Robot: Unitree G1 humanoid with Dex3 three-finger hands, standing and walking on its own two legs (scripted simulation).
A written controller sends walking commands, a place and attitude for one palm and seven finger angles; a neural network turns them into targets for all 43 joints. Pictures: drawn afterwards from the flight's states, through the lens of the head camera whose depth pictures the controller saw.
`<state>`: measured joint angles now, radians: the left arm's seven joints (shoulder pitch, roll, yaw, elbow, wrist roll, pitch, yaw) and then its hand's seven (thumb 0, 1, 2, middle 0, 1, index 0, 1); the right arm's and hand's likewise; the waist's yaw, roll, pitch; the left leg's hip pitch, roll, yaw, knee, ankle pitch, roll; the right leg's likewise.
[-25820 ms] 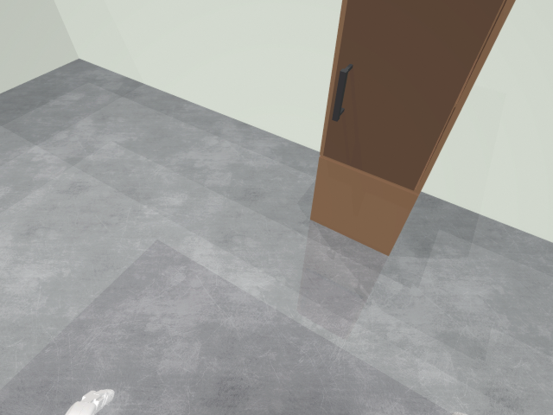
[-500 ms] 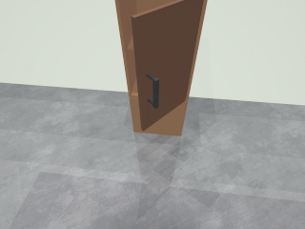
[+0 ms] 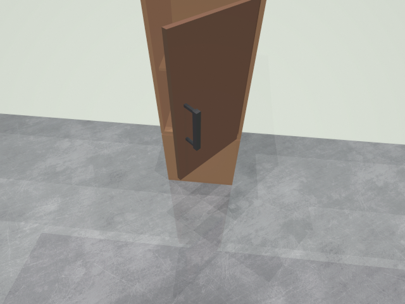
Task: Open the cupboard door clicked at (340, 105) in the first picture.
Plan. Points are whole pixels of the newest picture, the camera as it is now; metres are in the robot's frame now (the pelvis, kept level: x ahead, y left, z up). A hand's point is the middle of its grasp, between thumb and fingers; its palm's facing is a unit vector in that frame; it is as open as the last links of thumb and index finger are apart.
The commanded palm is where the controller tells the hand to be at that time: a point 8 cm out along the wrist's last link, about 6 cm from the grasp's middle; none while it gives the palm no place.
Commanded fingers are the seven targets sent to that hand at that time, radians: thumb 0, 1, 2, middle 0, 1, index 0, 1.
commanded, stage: look to check the result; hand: left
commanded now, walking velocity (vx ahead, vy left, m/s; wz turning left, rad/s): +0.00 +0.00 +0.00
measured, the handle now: (192, 127) +0.63 +0.06 -0.07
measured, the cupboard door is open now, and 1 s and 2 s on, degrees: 49 49 49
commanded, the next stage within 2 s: walk to a spot facing it in 0.50 s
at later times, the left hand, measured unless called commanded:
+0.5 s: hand out of the picture +0.00 +0.15 -0.18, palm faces +0.05 -0.98 -0.18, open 7.3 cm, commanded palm none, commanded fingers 0.00 0.90 0.90 -0.20 -0.30 -0.20 -0.30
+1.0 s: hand out of the picture +0.05 +0.18 -0.19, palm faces -0.07 -0.98 -0.20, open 7.3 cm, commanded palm none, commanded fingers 0.00 0.90 0.90 -0.20 -0.30 -0.20 -0.30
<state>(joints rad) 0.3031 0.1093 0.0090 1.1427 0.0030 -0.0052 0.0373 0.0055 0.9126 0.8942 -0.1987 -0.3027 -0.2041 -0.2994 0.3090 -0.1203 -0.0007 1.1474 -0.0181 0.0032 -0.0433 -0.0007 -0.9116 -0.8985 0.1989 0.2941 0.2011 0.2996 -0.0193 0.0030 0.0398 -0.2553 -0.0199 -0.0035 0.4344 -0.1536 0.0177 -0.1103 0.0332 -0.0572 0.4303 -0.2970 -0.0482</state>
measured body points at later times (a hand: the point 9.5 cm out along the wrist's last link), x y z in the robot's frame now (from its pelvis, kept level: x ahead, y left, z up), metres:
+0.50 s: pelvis +0.02 -0.01 +0.00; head +0.04 -0.02 +0.45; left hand +0.00 +0.20 -0.16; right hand +0.02 -0.23 -0.16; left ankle +0.05 +0.11 -0.74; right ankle -0.04 -0.09 -0.74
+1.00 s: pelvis +0.03 +0.00 -0.01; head +0.07 +0.00 +0.44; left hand +0.06 +0.23 -0.17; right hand +0.02 -0.25 -0.16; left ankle +0.05 +0.11 -0.74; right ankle -0.04 -0.08 -0.73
